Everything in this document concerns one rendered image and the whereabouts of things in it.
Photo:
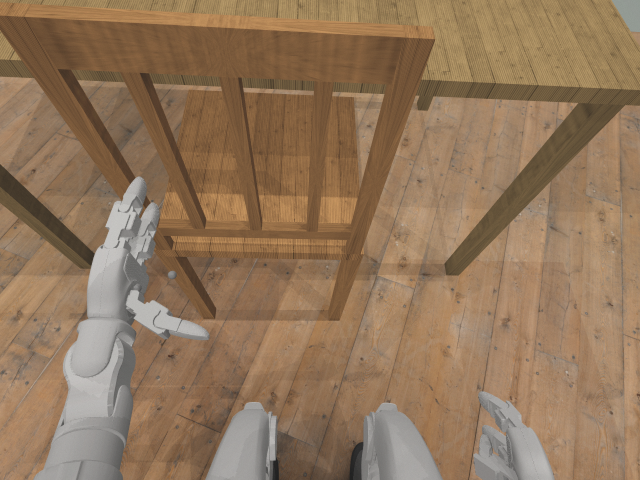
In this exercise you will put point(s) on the right robot hand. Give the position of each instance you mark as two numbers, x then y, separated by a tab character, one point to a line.
521	455

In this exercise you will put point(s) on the chair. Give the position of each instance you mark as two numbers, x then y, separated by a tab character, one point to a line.
253	175

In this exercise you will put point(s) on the left robot forearm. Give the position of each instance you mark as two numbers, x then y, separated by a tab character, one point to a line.
93	428

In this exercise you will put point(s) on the left robot thigh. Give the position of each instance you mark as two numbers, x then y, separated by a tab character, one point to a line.
249	443

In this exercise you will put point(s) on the robot right shin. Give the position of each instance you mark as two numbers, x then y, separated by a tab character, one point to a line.
372	472

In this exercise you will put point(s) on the left robot hand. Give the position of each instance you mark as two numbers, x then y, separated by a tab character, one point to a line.
118	265

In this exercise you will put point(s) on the table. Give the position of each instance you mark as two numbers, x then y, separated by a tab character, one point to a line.
575	51

